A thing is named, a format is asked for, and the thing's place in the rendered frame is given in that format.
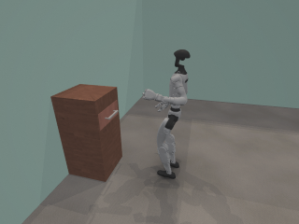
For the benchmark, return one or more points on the left robot upper arm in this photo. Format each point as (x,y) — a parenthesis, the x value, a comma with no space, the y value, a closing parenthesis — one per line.
(177,81)

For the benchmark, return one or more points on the left robot foot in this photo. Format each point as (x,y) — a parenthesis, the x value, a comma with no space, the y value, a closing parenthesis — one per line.
(164,173)

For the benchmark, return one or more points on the right robot hand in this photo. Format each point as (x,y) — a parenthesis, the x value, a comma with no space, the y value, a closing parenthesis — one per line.
(162,107)

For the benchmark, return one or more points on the left robot hand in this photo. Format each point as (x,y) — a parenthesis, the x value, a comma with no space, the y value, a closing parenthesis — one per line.
(148,94)

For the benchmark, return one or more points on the right robot thigh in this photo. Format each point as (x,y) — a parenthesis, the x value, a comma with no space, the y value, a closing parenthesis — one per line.
(170,138)

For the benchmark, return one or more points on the handle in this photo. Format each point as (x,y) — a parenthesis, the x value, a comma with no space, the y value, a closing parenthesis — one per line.
(115,112)

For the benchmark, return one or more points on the robot left forearm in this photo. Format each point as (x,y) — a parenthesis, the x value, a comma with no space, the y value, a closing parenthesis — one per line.
(170,100)

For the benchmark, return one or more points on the cabinet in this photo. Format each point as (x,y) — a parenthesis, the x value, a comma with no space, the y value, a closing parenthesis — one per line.
(88,152)

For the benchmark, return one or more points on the drawer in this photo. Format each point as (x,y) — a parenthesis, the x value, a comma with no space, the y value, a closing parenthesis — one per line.
(106,113)

